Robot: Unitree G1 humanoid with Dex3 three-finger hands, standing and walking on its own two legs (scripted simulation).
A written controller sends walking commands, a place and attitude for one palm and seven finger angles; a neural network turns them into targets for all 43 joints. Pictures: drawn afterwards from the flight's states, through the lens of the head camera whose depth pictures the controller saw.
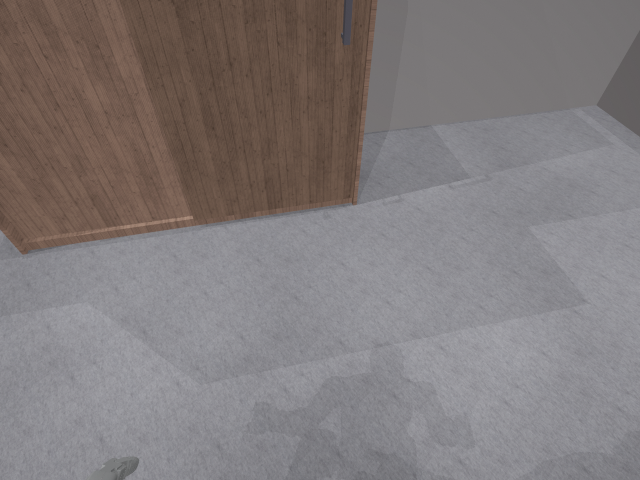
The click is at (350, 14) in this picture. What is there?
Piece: wardrobe's sliding door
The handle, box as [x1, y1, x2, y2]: [341, 0, 352, 44]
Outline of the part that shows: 344,0 343,32 341,33 341,37 343,39 343,44 349,44 352,0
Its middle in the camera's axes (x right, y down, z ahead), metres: +0.07 -0.72 +1.12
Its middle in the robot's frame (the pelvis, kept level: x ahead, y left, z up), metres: +1.34 +0.01 +0.13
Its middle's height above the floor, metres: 0.90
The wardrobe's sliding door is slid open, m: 0.00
